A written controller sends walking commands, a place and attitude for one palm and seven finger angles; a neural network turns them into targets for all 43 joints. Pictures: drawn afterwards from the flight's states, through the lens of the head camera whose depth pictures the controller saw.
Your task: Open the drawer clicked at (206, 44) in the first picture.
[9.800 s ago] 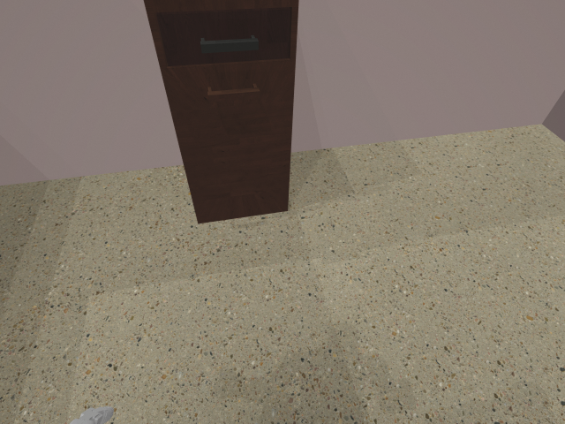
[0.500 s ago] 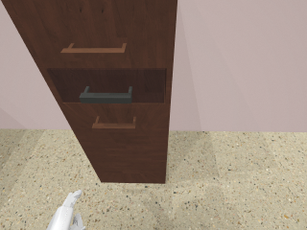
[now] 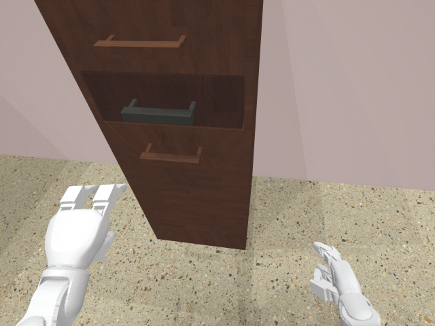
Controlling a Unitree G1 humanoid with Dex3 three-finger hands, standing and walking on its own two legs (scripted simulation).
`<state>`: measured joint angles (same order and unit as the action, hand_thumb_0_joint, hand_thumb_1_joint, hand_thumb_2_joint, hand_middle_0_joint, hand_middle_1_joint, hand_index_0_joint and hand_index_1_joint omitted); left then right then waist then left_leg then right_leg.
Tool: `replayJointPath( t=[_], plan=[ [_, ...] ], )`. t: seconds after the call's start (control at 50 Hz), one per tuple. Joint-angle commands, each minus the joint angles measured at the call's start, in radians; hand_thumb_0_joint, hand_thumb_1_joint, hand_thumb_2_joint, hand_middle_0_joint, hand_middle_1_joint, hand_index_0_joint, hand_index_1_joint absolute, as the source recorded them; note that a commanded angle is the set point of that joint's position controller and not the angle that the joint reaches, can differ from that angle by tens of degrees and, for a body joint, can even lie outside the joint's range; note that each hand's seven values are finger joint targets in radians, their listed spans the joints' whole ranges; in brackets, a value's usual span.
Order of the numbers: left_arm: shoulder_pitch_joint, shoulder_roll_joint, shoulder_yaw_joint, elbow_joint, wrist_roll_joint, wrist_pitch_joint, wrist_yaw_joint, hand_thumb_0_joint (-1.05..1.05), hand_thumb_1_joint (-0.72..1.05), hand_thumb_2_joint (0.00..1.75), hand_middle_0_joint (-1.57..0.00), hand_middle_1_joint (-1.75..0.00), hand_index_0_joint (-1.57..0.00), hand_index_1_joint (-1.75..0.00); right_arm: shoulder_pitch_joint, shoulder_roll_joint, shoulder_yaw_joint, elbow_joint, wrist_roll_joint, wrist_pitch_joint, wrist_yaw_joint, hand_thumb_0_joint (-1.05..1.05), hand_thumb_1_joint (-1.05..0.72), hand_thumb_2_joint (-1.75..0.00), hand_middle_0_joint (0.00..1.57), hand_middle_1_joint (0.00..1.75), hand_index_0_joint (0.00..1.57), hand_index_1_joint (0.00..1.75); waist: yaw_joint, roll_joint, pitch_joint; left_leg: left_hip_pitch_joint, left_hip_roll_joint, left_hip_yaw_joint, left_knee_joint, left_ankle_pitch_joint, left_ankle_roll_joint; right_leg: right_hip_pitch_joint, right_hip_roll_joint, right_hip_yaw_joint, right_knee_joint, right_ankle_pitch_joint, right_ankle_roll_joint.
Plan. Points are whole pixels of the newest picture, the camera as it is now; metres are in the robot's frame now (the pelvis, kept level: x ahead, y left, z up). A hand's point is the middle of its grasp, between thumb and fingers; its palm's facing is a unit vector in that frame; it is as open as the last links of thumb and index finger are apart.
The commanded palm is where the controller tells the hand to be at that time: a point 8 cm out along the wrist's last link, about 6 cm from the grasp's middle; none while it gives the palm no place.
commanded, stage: raise the hand with hooked fingers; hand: left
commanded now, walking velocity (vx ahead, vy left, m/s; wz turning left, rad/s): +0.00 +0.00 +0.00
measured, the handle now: (160, 109) +0.55 +0.23 +0.10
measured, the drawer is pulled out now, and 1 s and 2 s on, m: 0.00 0.00 0.00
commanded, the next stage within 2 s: move the hooked fingers above the handle in 1.24 s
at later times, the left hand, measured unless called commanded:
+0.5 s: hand (87, 176) +0.30 +0.27 +0.14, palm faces +0.20 -0.08 -0.98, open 12.9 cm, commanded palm +0.26 +0.26 +0.20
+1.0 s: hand (68, 134) +0.33 +0.29 +0.21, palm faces +0.08 -0.05 -0.99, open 13.9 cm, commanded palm +0.29 +0.29 +0.27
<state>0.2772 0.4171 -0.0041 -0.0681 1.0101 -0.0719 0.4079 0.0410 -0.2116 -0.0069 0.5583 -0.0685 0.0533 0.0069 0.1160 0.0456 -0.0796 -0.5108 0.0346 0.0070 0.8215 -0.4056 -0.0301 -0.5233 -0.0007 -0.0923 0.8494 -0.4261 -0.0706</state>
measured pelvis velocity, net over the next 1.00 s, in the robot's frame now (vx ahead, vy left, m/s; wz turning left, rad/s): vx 0.00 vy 0.06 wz -0.04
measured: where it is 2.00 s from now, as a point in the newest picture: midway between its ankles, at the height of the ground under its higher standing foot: outside the picture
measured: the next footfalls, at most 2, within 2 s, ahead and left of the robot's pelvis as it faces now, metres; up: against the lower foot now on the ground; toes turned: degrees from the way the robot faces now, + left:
none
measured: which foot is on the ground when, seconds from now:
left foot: down 0.00-1.00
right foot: down 0.00-1.00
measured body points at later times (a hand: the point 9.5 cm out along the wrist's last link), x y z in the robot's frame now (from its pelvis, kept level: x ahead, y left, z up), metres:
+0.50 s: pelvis +0.01 +0.03 +0.03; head +0.01 -0.01 +0.48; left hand +0.28 +0.27 +0.20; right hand +0.21 -0.21 -0.07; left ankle +0.01 +0.15 -0.70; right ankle +0.01 -0.07 -0.70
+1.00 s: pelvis +0.00 +0.06 +0.04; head +0.00 +0.02 +0.49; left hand +0.32 +0.29 +0.26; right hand +0.20 -0.16 -0.06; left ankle +0.01 +0.15 -0.70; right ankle +0.01 -0.07 -0.70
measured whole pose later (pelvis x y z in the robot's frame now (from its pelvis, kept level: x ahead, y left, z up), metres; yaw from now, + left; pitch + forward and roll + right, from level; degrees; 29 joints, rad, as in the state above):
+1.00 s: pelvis +0.00 +0.06 +0.04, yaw -2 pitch -2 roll +0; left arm -0.24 0.57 -0.03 -0.05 0.85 0.11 -0.19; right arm 0.12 -0.25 0.04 0.61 0.03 0.11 0.01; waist 0.10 0.09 0.02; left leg -0.16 -0.04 0.02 0.41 -0.21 0.03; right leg -0.18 -0.04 -0.03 0.43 -0.21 0.01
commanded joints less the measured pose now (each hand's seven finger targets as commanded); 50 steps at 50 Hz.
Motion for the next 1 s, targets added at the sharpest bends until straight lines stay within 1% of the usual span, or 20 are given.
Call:
replayJointPath(
  t=[0.0,0.04,0.08,0.1,0.12,0.16,0.18,0.24,0.26,0.3,0.36,0.42,0.5,0.58,0.6,0.68,0.74,0.82,0.9,0.98],
  plan=[
    [-0.083,0.153,0.068,-0.064,-0.046,0.143,-0.082,0.0,0.11,0.56,-0.26,-0.81,-0.26,-0.81,-0.098,-0.108,-0.02,-0.145,0.041,-0.006,-0.022,0.0,-0.9,-0.9,0.2,0.3,0.2,0.3,-0.033,-0.125,-0.131,0.061,-0.084,0.024,-0.178,0.206,0.063,0.223,-0.015,0.222,-0.3,0.27,0.048],
    [-0.058,0.223,0.114,-0.096,-0.071,0.186,-0.153,0.0,0.06,0.54,-0.26,-0.84,-0.26,-0.84,-0.112,-0.115,-0.007,-0.157,0.051,0.005,-0.031,0.0,-0.9,-0.9,0.2,0.3,0.2,0.3,-0.006,-0.164,-0.159,0.063,-0.085,0.03,-0.214,0.25,0.063,0.35,-0.032,0.235,-0.289,0.401,0.066],
    [-0.01,0.254,0.152,-0.124,-0.09,0.19,-0.204,0.0,0.01,0.52,-0.26,-0.87,-0.26,-0.87,-0.117,-0.117,0.002,-0.161,0.053,0.007,-0.032,0.0,-0.9,-0.9,0.2,0.3,0.2,0.3,0.012,-0.147,-0.164,0.078,-0.081,0.032,-0.248,0.273,0.059,0.415,-0.037,0.223,-0.276,0.482,0.07],
    [-0.007,0.232,0.135,-0.162,-0.098,0.178,-0.226,0.0,-0.01,0.51,-0.27,-0.88,-0.27,-0.88,-0.11,-0.113,0.005,-0.16,0.051,0.004,-0.03,0.0,-0.9,-0.9,0.2,0.3,0.2,0.3,0.01,-0.133,-0.148,0.091,-0.08,0.029,-0.262,0.289,0.061,0.425,-0.042,0.208,-0.277,0.529,0.073],
    [-0.011,0.243,0.151,-0.207,-0.104,0.158,-0.238,0.0,-0.03,0.5,-0.27,-0.9,-0.27,-0.9,-0.101,-0.116,0.0,-0.156,0.05,0.0,-0.03,0.0,-0.9,-0.9,0.2,0.3,0.2,0.3,0.009,-0.118,-0.162,0.116,-0.078,0.03,-0.269,0.309,0.063,0.439,-0.041,0.197,-0.28,0.568,0.074],
    [-0.052,0.236,0.155,-0.294,-0.112,0.115,-0.24,0.0,-0.08,0.48,-0.27,-0.93,-0.27,-0.93,-0.093,-0.122,-0.006,-0.16,0.045,-0.01,-0.032,0.0,-0.9,-0.9,0.2,0.3,0.2,0.3,0.001,-0.09,-0.162,0.139,-0.078,0.023,-0.28,0.322,0.065,0.434,-0.042,0.193,-0.295,0.579,0.074],
    [-0.084,0.246,0.17,-0.322,-0.115,0.093,-0.228,0.0,-0.1,0.47,-0.27,-0.94,-0.27,-0.94,-0.093,-0.121,-0.007,-0.162,0.044,-0.02,-0.036,0.0,-0.9,-0.9,0.2,0.3,0.2,0.3,-0.002,-0.103,-0.144,0.14,-0.078,0.021,-0.284,0.312,0.065,0.423,-0.04,0.192,-0.311,0.534,0.072],
    [-0.147,0.242,0.188,-0.336,-0.101,0.03,-0.178,0.0,-0.17,0.44,-0.28,-0.99,-0.28,-0.99,-0.071,-0.119,-0.025,-0.134,0.04,-0.048,-0.039,0.0,-0.9,-0.9,0.2,0.3,0.2,0.3,-0.012,-0.024,-0.13,0.198,-0.084,0.018,-0.291,0.321,0.066,0.35,-0.027,0.171,-0.337,0.432,0.054],
    [-0.18,0.242,0.188,-0.331,-0.096,0.02,-0.163,0.0,-0.2,0.43,-0.28,-1.0,-0.28,-1.0,-0.068,-0.118,-0.029,-0.129,0.04,-0.052,-0.038,0.0,-0.9,-0.9,0.2,0.3,0.2,0.3,-0.016,-0.025,-0.122,0.213,-0.086,0.018,-0.292,0.32,0.066,0.331,-0.025,0.161,-0.345,0.401,0.051],
    [-0.269,0.269,0.203,-0.315,-0.083,0.022,-0.138,0.0,-0.24,0.41,-0.28,-1.03,-0.28,-1.03,-0.065,-0.122,-0.038,-0.112,0.044,-0.055,-0.038,0.0,-0.9,-0.9,0.2,0.3,0.2,0.3,-0.023,-0.031,-0.142,0.234,-0.089,0.02,-0.294,0.315,0.066,0.325,-0.027,0.154,-0.359,0.358,0.048],
    [-0.368,0.261,0.17,-0.262,-0.082,0.064,-0.142,0.0,-0.31,0.38,-0.29,-1.08,-0.29,-1.08,-0.066,-0.129,-0.048,-0.096,0.062,-0.046,-0.04,0.0,-0.9,-0.9,0.2,0.3,0.2,0.3,-0.033,-0.007,-0.15,0.267,-0.086,0.026,-0.318,0.319,0.064,0.318,-0.02,0.126,-0.367,0.343,0.045],
    [-0.453,0.25,0.117,-0.244,-0.101,0.118,-0.189,0.0,-0.38,0.35,-0.29,-1.12,-0.29,-1.12,-0.081,-0.13,-0.045,-0.093,0.079,-0.04,-0.043,0.0,-0.9,-0.9,0.2,0.3,0.2,0.3,-0.035,0.012,-0.16,0.306,-0.08,0.018,-0.353,0.341,0.061,0.345,-0.013,0.097,-0.373,0.344,0.045],
    [-0.53,0.254,0.066,-0.222,-0.112,0.179,-0.29,0.0,-0.48,0.31,-0.3,-1.18,-0.3,-1.18,-0.108,-0.133,-0.026,-0.099,0.087,-0.026,-0.043,0.0,-0.9,-0.9,0.2,0.3,0.2,0.3,-0.035,0.0,-0.144,0.333,-0.07,0.006,-0.397,0.387,0.055,0.389,-0.007,0.077,-0.385,0.366,0.043],
    [-0.596,0.333,0.117,-0.212,-0.111,0.206,-0.376,0.0,-0.5,0.3,-0.3,-1.2,-0.3,-1.2,-0.12,-0.138,-0.009,-0.108,0.085,-0.005,-0.04,0.0,-0.9,-0.9,0.2,0.3,0.2,0.3,-0.021,-0.005,-0.128,0.355,-0.06,-0.006,-0.428,0.458,0.051,0.433,0.004,0.07,-0.403,0.41,0.037],
    [-0.625,0.328,0.105,-0.194,-0.107,0.209,-0.394,0.0,-0.5,0.3,-0.3,-1.2,-0.3,-1.2,-0.118,-0.135,-0.002,-0.102,0.084,0.0,-0.036,0.0,-0.9,-0.9,0.2,0.3,0.2,0.3,-0.024,-0.006,-0.113,0.35,-0.057,-0.005,-0.437,0.458,0.048,0.432,0.001,0.065,-0.405,0.401,0.036],
    [-0.722,0.374,0.146,-0.185,-0.12,0.204,-0.443,0.0,-0.5,0.3,-0.3,-1.2,-0.3,-1.2,-0.114,-0.137,0.005,-0.102,0.087,0.012,-0.024,0.0,-0.9,-0.9,0.2,0.3,0.2,0.3,-0.018,0.016,-0.118,0.375,-0.049,-0.015,-0.455,0.494,0.041,0.447,0.01,0.061,-0.423,0.396,0.03],
    [-0.799,0.367,0.124,-0.149,-0.136,0.2,-0.48,0.0,-0.5,0.3,-0.3,-1.2,-0.3,-1.2,-0.101,-0.139,0.008,-0.098,0.087,0.014,-0.02,0.0,-0.9,-0.9,0.2,0.3,0.2,0.3,-0.029,0.0,-0.103,0.378,-0.049,-0.016,-0.467,0.474,0.04,0.436,0.008,0.053,-0.438,0.378,0.032],
    [-0.912,0.369,0.089,-0.16,-0.143,0.186,-0.524,0.0,-0.5,0.3,-0.3,-1.2,-0.3,-1.2,-0.093,-0.145,0.007,-0.101,0.092,0.005,-0.014,0.0,-0.9,-0.9,0.2,0.3,0.2,0.3,-0.039,0.05,-0.132,0.405,-0.046,-0.027,-0.477,0.447,0.038,0.421,0.008,0.051,-0.45,0.324,0.029],
    [-0.793,0.328,0.07,-0.132,-0.153,0.171,-0.567,0.0,-0.5,0.3,-0.3,-1.2,-0.3,-1.2,-0.073,-0.148,0.003,-0.111,0.093,-0.001,-0.002,0.0,-0.9,-0.9,0.2,0.3,0.2,0.3,-0.027,0.007,-0.141,0.397,-0.045,-0.028,-0.475,0.459,0.04,0.432,0.007,0.046,-0.449,0.328,0.028],
    [-0.783,0.383,0.135,-0.205,-0.164,0.132,-0.562,0.0,-0.5,0.3,-0.3,-1.2,-0.3,-1.2,-0.076,-0.156,-0.002,-0.124,0.093,-0.006,0.005,0.0,-0.9,-0.9,0.2,0.3,0.2,0.3,-0.017,0.009,-0.138,0.382,-0.041,-0.03,-0.482,0.436,0.043,0.433,0.015,0.048,-0.452,0.313,0.029]
  ],
)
